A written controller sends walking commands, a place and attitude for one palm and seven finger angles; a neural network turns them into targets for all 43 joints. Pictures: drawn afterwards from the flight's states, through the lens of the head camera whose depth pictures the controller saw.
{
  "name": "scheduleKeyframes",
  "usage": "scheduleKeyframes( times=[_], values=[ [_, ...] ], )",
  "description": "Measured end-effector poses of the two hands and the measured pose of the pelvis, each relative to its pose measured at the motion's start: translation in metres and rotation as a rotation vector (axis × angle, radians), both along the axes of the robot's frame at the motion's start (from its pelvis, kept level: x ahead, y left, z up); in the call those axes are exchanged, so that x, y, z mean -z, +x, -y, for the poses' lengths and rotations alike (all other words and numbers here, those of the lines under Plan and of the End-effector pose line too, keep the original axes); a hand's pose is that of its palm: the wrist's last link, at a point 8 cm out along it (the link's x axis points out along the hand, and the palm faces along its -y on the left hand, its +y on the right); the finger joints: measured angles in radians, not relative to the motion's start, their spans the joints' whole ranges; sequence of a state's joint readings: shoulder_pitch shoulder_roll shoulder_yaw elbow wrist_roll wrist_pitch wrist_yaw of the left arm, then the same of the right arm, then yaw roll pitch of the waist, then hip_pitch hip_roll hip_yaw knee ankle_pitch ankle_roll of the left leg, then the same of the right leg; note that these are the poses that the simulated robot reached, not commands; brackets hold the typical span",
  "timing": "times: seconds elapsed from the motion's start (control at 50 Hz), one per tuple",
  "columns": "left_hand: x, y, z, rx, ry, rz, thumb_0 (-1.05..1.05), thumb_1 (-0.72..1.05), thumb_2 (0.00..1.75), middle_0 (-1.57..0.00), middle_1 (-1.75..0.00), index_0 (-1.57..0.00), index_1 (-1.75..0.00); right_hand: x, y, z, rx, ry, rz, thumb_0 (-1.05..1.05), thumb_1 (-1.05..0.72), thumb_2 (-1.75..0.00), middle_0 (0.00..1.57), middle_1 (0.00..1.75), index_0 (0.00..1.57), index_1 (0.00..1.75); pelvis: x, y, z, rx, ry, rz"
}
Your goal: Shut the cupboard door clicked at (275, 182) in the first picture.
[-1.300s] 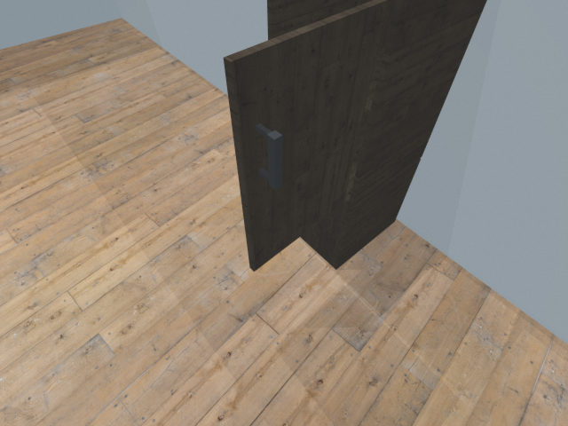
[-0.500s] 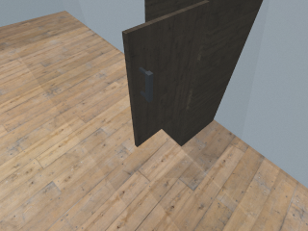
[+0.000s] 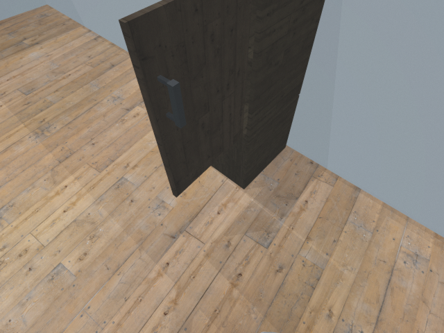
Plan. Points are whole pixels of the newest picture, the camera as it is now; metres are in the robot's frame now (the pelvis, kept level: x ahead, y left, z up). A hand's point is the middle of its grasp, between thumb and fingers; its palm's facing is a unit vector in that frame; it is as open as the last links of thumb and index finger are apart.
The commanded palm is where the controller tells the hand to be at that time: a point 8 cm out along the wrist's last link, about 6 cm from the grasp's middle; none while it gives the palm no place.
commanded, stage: walk around to get in front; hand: left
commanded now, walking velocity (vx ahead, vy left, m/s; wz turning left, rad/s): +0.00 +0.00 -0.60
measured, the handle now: (171, 102) +0.57 +0.17 +0.06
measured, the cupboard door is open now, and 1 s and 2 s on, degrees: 92 92 92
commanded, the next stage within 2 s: none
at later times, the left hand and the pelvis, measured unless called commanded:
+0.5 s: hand out of the picture +0.07 +0.20 -0.17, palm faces -0.18 -0.95 -0.24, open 7.4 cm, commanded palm none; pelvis -0.01 +0.01 +0.00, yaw -16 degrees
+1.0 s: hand (177, 320) +0.16 +0.11 -0.16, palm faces -0.55 -0.79 -0.27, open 7.4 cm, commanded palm none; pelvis -0.03 -0.01 +0.00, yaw -35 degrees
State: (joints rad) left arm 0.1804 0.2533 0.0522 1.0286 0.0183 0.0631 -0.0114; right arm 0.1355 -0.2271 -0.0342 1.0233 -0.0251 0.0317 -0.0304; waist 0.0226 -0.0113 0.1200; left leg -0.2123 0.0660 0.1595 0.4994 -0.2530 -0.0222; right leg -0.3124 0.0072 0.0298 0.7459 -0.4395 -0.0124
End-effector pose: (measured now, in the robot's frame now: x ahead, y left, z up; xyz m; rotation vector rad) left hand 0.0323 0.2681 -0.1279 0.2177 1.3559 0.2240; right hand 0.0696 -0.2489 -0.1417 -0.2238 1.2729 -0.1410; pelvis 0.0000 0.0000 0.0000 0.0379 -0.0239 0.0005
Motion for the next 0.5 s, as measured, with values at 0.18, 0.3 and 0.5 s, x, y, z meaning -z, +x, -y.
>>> scheduleKeyframes(
  times=[0.18, 0.3, 0.5],
  values=[
    [-0.007, -0.008, 0.039, 0.047, 0.007, -0.021, 0.00, 0.90, 0.90, -0.20, -0.30, -0.20, -0.30, 0.006, -0.024, 0.026, 0.110, 0.031, -0.031, 0.00, -0.91, -0.89, 0.20, 0.30, 0.21, 0.30, -0.003, -0.008, 0.023, 0.081, 0.005, -0.020],
    [-0.010, -0.001, 0.048, 0.112, -0.015, -0.040, 0.00, 0.90, 0.90, -0.20, -0.30, -0.21, -0.30, -0.012, -0.020, 0.034, 0.179, 0.009, 0.047, 0.00, -0.91, -0.89, 0.20, 0.30, 0.20, 0.30, -0.012, -0.010, 0.022, 0.159, 0.018, -0.042],
    [0.009, 0.045, 0.021, 0.225, -0.043, 0.018, 0.01, 0.90, 0.90, -0.20, -0.30, -0.21, -0.30, -0.027, -0.020, 0.017, 0.261, -0.056, 0.182, 0.00, -0.91, -0.89, 0.20, 0.30, 0.20, 0.30, -0.002, -0.012, -0.007, 0.275, -0.023, -0.068]
  ],
)
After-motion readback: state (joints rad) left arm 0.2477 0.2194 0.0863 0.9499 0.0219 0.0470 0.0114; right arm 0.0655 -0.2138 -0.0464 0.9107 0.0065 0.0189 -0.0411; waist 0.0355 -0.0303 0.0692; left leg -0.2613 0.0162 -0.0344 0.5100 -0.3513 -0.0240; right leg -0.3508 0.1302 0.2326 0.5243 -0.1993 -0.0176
